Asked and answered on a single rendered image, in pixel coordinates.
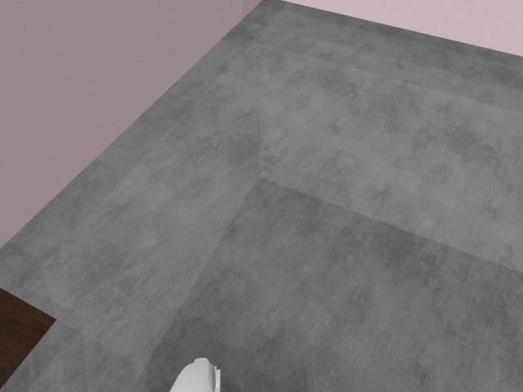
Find left robot thigh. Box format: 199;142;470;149
170;362;221;392

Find cupboard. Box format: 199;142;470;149
0;288;56;389

